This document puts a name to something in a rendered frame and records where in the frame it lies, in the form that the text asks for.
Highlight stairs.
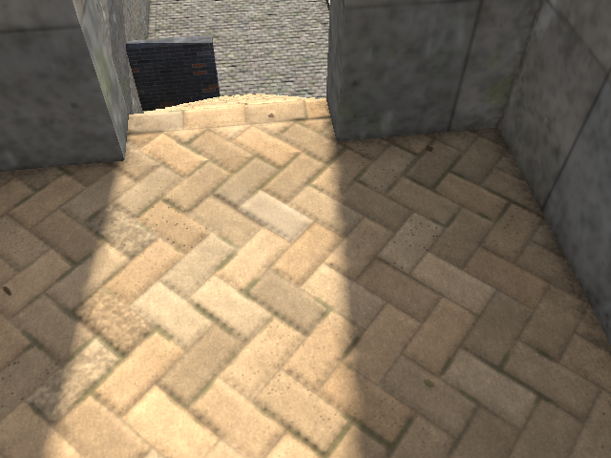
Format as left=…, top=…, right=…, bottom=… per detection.
left=144, top=94, right=315, bottom=113

